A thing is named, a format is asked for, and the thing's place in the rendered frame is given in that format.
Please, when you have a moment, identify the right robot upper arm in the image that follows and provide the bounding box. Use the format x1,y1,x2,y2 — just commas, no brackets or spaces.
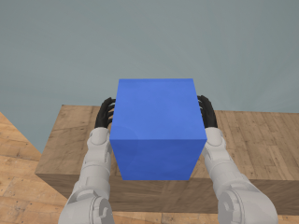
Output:
218,189,278,224

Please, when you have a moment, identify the left robot upper arm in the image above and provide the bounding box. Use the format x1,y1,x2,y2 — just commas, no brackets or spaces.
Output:
58,195,115,224

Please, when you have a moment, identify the right robot hand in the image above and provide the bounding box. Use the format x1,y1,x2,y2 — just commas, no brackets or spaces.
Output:
197,95,218,128

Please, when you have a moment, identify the pedestal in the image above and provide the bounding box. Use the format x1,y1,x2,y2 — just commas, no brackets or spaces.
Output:
34,105,299,216

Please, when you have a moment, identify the left robot hand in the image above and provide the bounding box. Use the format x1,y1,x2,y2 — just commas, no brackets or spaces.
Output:
94,97,116,129

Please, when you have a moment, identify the robot right forearm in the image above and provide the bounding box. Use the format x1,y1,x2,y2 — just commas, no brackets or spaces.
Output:
201,127,278,217

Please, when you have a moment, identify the robot left forearm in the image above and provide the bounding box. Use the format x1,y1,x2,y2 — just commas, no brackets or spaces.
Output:
58,127,112,224

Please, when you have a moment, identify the carton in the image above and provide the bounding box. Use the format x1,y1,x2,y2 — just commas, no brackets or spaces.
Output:
109,78,207,180

